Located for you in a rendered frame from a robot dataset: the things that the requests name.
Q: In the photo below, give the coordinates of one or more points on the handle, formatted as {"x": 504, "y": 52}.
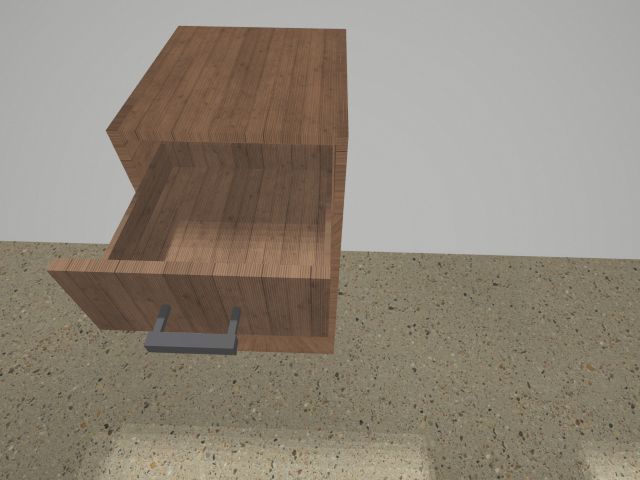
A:
{"x": 159, "y": 341}

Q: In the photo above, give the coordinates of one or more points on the cabinet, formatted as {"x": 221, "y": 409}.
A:
{"x": 246, "y": 85}

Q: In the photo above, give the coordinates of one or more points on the drawer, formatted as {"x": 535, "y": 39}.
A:
{"x": 214, "y": 226}

